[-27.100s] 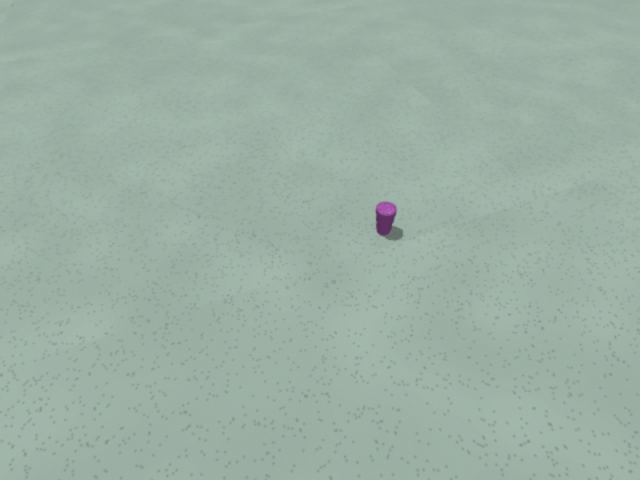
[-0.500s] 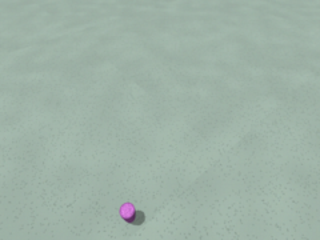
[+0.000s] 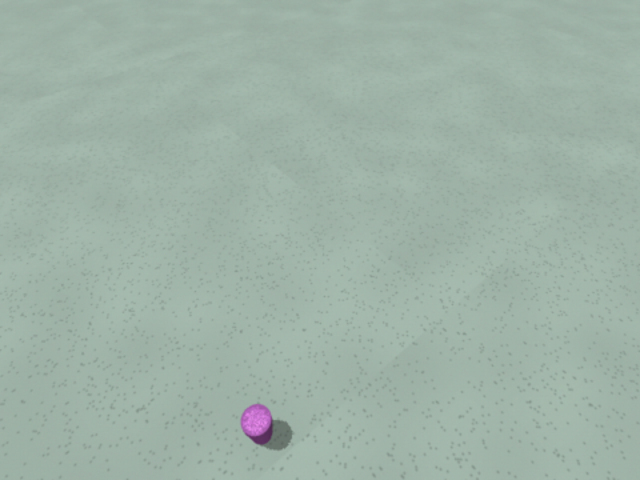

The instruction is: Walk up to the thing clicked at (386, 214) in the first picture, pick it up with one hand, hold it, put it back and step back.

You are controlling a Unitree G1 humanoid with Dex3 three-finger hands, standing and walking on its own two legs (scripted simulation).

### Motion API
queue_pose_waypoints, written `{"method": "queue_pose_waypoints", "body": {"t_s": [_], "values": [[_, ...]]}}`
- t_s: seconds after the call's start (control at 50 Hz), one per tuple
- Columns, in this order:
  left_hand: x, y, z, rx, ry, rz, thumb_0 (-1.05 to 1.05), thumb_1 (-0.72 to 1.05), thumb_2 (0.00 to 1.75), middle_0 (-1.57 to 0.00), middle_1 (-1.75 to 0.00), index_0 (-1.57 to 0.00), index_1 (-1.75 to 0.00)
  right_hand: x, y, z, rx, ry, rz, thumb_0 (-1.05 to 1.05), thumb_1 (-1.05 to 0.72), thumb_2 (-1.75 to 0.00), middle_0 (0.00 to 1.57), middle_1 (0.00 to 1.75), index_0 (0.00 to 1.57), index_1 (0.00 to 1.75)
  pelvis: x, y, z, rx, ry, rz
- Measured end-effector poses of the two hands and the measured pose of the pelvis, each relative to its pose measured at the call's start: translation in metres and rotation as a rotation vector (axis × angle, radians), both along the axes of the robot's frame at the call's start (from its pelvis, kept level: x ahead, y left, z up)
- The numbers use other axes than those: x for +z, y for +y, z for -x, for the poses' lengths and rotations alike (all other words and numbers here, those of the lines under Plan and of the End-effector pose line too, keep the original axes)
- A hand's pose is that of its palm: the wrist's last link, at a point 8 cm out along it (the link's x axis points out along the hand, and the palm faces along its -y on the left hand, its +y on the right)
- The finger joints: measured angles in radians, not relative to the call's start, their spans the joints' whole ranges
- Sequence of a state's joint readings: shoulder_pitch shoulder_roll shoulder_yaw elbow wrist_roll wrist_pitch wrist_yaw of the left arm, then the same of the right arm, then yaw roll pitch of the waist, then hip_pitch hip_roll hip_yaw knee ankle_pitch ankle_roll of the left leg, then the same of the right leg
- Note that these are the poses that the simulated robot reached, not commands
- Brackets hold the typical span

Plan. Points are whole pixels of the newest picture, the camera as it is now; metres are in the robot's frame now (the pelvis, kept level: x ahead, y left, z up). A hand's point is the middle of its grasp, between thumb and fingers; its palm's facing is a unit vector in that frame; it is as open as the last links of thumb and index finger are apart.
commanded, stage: stand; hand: left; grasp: from the side
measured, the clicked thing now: (259, 427) +0.41 +0.22 -0.72
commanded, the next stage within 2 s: go down in 0.78 s
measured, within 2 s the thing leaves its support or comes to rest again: neither
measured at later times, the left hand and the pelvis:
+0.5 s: hand out of the picture +0.07 +0.26 -0.16, palm faces -0.03 -0.94 -0.34, open 7.4 cm; pelvis +0.00 +0.00 +0.00, yaw +0 degrees
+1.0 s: hand out of the picture +0.11 +0.25 -0.16, palm faces +0.05 -0.94 -0.33, open 8.1 cm; pelvis -0.01 +0.00 -0.01, yaw +0 degrees
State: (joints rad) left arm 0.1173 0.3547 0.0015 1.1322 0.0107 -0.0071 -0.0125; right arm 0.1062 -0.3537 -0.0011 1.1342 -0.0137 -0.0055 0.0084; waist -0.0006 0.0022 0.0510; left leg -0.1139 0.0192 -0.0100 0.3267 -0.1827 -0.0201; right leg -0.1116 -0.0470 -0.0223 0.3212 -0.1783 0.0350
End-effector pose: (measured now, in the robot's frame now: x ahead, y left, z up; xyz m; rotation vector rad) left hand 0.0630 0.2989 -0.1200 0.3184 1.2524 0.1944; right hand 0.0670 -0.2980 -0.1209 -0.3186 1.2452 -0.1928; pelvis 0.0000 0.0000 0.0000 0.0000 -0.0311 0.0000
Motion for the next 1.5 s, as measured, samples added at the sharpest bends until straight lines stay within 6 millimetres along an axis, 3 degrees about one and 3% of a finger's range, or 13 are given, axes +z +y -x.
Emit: {"method": "queue_pose_waypoints", "body": {"t_s": [0.9, 0.94, 1.08, 1.16, 1.3, 1.5], "values": [[0.000, 0.002, -0.001, 0.002, -0.011, -0.001, 0.01, 0.90, 0.90, -0.20, -0.30, -0.20, -0.30, 0.002, 0.002, -0.004, 0.001, -0.017, 0.003, 0.00, -0.90, -0.90, 0.20, 0.30, 0.21, 0.30, 0.000, 0.002, -0.002, 0.002, -0.006, 0.001], [0.001, 0.000, -0.009, 0.023, -0.059, 0.001, 0.01, 0.88, 0.89, -0.19, -0.30, -0.19, -0.30, 0.003, 0.005, -0.008, -0.005, -0.065, 0.004, 0.00, -0.92, -0.91, 0.20, 0.30, 0.21, 0.30, -0.002, 0.002, 0.001, 0.004, 0.014, 0.001], [-0.009, 0.001, -0.067, 0.024, -0.165, 0.015, 0.01, 0.61, 0.73, -0.09, -0.31, -0.10, -0.29, -0.003, 0.027, -0.012, -0.004, -0.169, -0.027, 0.00, -0.98, -0.92, 0.20, 0.30, 0.21, 0.30, -0.015, -0.001, 0.014, -0.002, 0.107, 0.005], [-0.011, 0.005, -0.084, 0.007, -0.188, 0.003, 0.01, 0.39, 0.59, -0.05, -0.31, -0.07, -0.30, -0.007, 0.036, -0.008, -0.030, -0.197, -0.048, 0.00, -0.98, -0.92, 0.20, 0.30, 0.21, 0.30, -0.022, -0.001, 0.014, -0.012, 0.139, 0.009], [-0.021, 0.013, -0.081, 0.015, -0.158, -0.007, 0.01, -0.02, 0.40, -0.04, -0.28, -0.05, -0.27, -0.015, 0.043, -0.015, -0.032, -0.251, -0.057, 0.01, -0.94, -0.91, 0.20, 0.30, 0.21, 0.30, -0.036, 0.005, 0.009, -0.016, 0.190, 0.016], [-0.035, 0.019, -0.074, 0.022, -0.187, -0.014, 0.00, -0.42, 0.27, -0.06, -0.27, -0.07, -0.26, -0.025, 0.045, -0.054, 0.021, -0.373, -0.017, 0.01, -0.89, -0.90, 0.20, 0.30, 0.21, 0.30, -0.062, 0.008, 0.005, -0.009, 0.253, 0.028]]}}
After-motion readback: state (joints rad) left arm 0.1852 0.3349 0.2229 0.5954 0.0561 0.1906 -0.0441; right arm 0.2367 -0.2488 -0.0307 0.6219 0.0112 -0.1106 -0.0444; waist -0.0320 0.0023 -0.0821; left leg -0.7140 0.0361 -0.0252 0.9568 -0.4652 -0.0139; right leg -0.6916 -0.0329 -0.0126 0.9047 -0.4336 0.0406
